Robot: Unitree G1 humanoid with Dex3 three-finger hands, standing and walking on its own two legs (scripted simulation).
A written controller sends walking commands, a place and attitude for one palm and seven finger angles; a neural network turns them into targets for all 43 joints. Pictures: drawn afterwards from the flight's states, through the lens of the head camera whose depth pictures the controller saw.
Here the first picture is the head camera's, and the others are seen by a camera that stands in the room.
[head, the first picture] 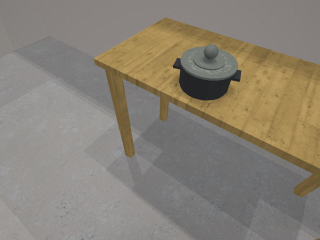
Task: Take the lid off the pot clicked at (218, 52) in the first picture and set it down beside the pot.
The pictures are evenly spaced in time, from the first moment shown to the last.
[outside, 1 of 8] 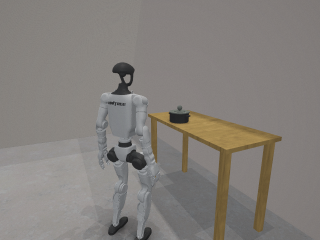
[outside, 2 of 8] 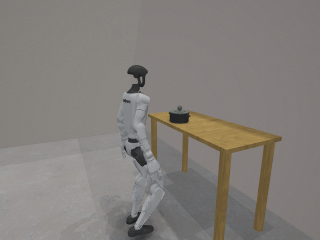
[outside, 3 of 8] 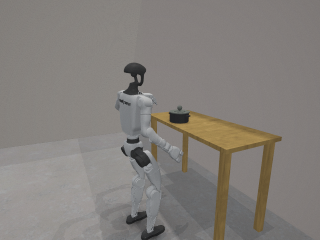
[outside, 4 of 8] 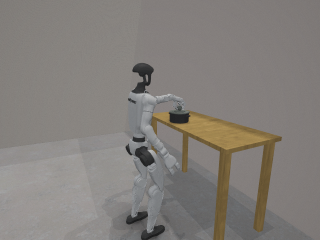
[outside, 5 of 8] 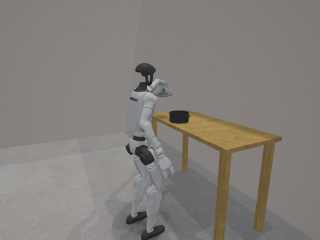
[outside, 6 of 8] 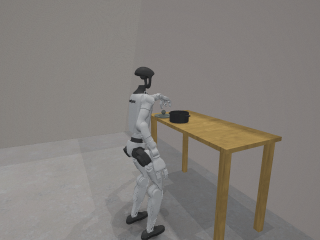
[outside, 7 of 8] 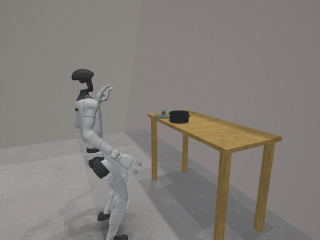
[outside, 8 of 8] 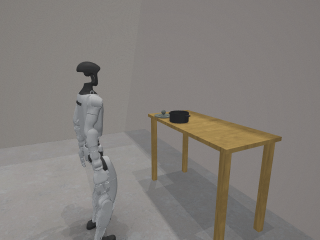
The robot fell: no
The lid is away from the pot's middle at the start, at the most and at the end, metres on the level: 0.00 0.25 0.24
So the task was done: yes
